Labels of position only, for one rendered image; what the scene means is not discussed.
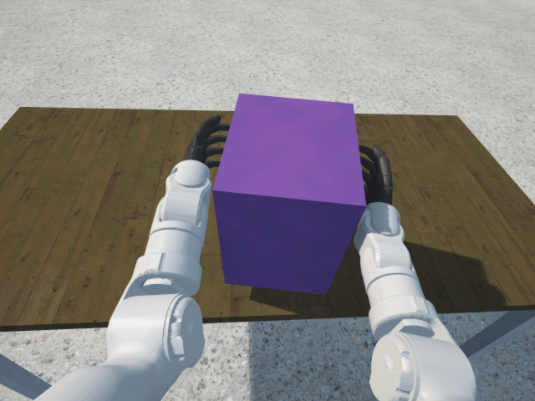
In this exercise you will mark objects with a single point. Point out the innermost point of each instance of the table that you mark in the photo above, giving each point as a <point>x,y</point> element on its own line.
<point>79,188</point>

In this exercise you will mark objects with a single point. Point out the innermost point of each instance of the left robot upper arm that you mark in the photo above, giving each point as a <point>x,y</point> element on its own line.
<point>151,340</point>

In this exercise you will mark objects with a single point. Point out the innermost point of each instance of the carton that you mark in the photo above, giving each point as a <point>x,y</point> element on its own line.
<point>289,192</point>

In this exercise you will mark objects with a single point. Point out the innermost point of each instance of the robot right hand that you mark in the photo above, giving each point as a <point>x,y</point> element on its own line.
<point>378,180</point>

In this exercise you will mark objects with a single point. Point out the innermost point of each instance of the robot left hand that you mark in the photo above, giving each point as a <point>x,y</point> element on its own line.
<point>198,147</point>

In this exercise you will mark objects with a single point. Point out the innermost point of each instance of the robot right forearm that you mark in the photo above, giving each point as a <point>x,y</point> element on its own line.
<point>396,299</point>

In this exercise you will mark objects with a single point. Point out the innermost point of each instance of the robot left forearm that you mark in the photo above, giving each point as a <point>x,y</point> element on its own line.
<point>172,256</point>

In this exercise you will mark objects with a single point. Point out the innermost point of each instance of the right robot upper arm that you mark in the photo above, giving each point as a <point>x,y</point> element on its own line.
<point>408,367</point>

